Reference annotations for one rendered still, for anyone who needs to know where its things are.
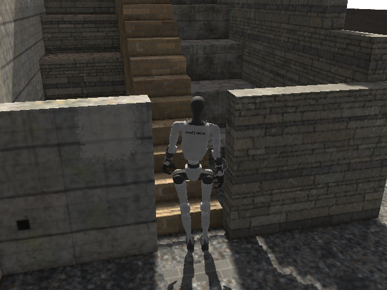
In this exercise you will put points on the robot right hand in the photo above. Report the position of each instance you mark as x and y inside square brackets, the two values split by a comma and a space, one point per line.
[219, 179]

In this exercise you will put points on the robot right upper arm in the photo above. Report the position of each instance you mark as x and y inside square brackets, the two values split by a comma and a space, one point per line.
[216, 140]

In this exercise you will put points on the left robot forearm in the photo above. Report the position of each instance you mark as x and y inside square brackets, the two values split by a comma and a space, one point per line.
[168, 157]

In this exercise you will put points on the robot left upper arm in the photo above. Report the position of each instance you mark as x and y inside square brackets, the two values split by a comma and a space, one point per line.
[176, 127]

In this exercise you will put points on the robot left shin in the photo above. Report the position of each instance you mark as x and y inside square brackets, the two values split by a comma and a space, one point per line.
[186, 223]

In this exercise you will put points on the right robot foot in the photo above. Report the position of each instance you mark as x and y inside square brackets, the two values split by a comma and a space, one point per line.
[204, 245]

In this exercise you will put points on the robot left hand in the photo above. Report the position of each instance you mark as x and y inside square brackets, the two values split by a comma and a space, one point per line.
[169, 166]

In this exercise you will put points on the right robot forearm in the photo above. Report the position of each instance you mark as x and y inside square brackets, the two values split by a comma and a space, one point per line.
[219, 165]

